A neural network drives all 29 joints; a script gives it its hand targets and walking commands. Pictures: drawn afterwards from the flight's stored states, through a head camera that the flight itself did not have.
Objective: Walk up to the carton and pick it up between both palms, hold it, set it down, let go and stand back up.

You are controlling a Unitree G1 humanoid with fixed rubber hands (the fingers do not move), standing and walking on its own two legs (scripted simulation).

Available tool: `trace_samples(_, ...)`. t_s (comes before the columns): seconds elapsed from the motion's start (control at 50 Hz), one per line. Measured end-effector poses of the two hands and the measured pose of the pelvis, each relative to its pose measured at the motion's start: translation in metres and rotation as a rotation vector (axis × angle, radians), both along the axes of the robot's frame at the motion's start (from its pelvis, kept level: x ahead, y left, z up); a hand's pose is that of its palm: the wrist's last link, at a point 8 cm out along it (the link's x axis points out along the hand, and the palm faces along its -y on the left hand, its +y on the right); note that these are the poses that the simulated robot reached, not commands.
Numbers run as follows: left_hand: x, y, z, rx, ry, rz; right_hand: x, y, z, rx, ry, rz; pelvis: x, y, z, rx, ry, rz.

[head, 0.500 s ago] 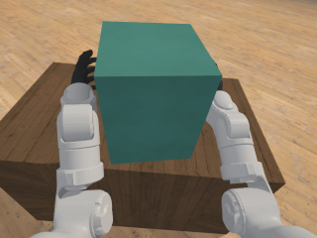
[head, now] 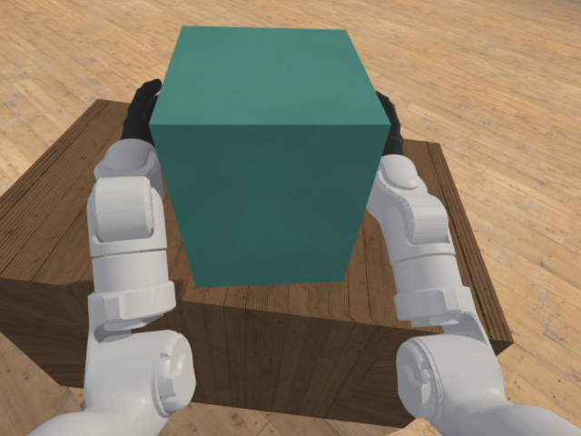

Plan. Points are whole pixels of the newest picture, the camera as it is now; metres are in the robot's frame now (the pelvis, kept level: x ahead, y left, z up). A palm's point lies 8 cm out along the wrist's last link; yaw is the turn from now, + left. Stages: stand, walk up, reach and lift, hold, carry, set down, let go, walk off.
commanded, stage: hold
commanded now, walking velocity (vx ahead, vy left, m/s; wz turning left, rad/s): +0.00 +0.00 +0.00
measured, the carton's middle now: (268, 162) +0.40 +0.00 +0.20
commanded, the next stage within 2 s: none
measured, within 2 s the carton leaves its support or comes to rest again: neither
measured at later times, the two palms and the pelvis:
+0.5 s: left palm (115, 139) +0.39 +0.17 +0.24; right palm (367, 143) +0.39 -0.12 +0.24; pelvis +0.01 +0.01 +0.00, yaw +0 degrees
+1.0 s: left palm (110, 153) +0.37 +0.17 +0.24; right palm (366, 160) +0.37 -0.12 +0.23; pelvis +0.03 +0.04 +0.00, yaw -2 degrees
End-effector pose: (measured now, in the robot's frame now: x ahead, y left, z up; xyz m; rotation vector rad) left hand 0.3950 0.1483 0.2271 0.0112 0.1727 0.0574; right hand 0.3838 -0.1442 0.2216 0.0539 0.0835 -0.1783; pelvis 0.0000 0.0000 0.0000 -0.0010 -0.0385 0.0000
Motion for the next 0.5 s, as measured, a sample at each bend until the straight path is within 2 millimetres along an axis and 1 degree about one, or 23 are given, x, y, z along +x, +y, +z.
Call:
trace_samples(0.14,-0.007,0.007,0.007,-0.013,-0.034,0.001,-0.004,0.006,0.009,-0.007,-0.031,0.005,0.004,-0.001,0.000,-0.001,0.008,-0.001)
trace_samples(0.22,-0.009,0.013,0.007,-0.015,-0.018,0.010,-0.004,0.012,0.010,-0.008,-0.012,0.015,0.004,0.002,0.000,-0.001,-0.002,-0.002)
trace_samples(0.4,-0.004,0.023,0.008,0.000,-0.011,0.019,0.004,0.022,0.010,0.010,-0.005,0.024,0.008,0.009,0.000,-0.008,0.006,0.005)
trace_samples(0.5,-0.003,0.025,0.012,0.005,-0.038,0.017,0.005,0.025,0.017,0.001,-0.029,0.024,0.015,0.014,0.001,-0.013,0.011,0.006)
